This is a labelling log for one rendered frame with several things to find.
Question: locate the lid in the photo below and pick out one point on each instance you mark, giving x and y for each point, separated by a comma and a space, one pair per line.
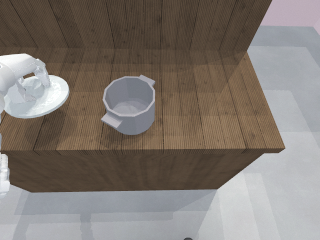
48, 101

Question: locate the knob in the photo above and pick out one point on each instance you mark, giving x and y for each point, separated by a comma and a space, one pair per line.
33, 86

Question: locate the robot left hand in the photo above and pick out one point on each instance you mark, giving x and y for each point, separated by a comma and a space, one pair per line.
21, 65

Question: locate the pot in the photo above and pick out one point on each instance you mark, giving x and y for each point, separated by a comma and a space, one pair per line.
130, 104

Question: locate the robot left upper arm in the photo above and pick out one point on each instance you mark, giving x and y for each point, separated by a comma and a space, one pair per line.
4, 176

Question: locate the robot left forearm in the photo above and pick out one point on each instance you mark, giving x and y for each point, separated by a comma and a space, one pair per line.
7, 80

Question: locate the table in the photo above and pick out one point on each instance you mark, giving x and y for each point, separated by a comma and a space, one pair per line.
211, 117

